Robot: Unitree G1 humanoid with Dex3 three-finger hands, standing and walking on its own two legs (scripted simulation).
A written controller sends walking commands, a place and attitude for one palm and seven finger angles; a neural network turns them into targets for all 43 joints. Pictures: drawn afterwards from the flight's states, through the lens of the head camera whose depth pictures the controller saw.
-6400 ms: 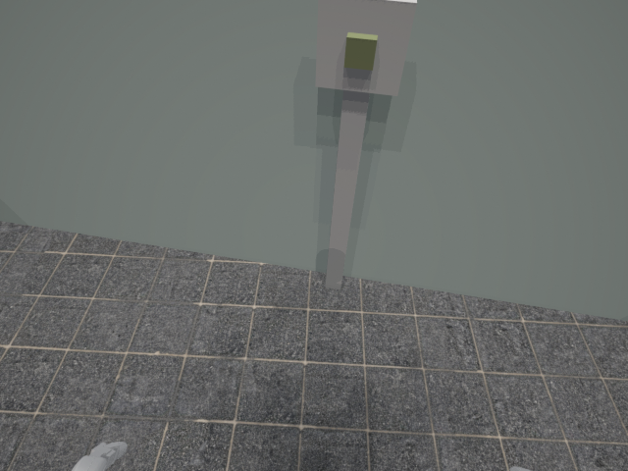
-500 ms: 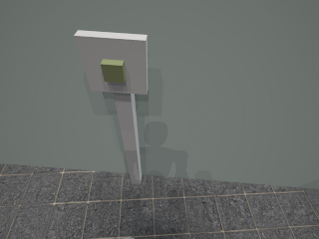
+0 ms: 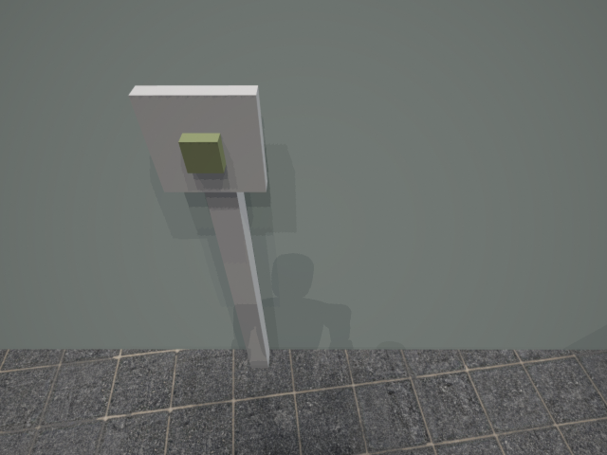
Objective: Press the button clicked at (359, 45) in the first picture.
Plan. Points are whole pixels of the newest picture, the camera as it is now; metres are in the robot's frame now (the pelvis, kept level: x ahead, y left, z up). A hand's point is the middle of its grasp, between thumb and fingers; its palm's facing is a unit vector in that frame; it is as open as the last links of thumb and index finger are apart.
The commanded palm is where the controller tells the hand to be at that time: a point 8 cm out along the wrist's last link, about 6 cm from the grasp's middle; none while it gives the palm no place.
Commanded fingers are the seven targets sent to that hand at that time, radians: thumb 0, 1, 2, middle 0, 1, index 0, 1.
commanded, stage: come to a stop and stand still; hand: left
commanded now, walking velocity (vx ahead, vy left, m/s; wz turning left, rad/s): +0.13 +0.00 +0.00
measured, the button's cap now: (203, 152) +0.51 +0.19 +0.14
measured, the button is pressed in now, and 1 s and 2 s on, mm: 0 0 0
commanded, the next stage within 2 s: look again from close up in 1.04 s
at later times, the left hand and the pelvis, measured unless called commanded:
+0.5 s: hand out of the picture -0.03 +0.11 -0.17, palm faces +0.04 -0.99 -0.12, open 7.4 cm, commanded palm none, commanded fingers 0.00 0.90 0.90 -0.20 -0.30 -0.20 -0.30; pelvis +0.03 -0.02 +0.00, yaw -1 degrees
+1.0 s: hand out of the picture +0.00 +0.12 -0.17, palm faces +0.04 -0.98 -0.18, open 7.4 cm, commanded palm none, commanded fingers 0.00 0.90 0.90 -0.20 -0.30 -0.20 -0.30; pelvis +0.04 -0.03 +0.00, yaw -1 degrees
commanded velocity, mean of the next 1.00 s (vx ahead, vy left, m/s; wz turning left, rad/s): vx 0.01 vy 0.00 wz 0.00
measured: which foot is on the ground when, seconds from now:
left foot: down 0.00-1.00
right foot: down 0.00-1.00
